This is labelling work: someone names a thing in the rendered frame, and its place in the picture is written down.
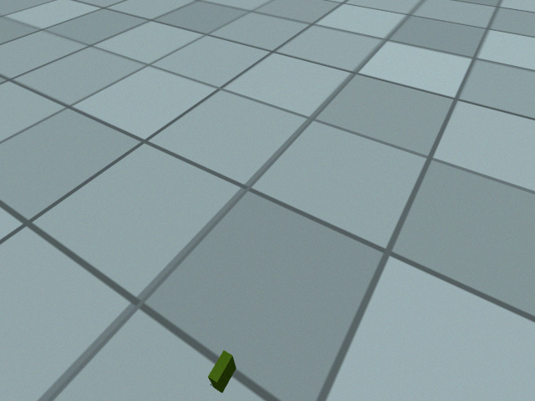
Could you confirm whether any carton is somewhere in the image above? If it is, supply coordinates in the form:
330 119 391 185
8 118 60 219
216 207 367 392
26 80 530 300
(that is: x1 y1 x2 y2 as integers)
208 350 236 393

